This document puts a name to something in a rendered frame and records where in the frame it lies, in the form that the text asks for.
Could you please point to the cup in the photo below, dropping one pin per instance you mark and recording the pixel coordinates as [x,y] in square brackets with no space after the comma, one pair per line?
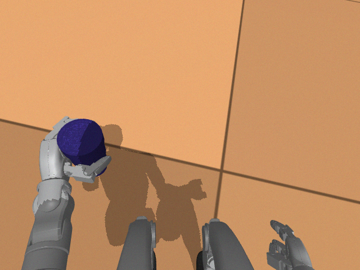
[82,141]

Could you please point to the right robot hand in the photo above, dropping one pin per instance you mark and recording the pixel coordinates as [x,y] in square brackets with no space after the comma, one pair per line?
[290,255]

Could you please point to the left robot hand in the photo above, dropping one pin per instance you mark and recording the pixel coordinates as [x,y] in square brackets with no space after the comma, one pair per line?
[54,164]

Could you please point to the left robot arm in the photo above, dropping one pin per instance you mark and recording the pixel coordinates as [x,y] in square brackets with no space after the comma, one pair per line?
[49,242]

